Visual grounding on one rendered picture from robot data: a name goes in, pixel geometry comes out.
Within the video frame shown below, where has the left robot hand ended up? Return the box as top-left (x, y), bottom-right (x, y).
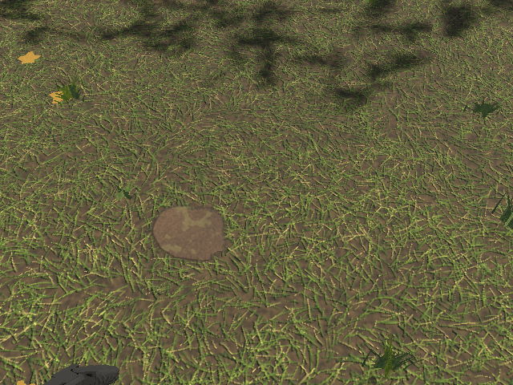
top-left (43, 364), bottom-right (119, 385)

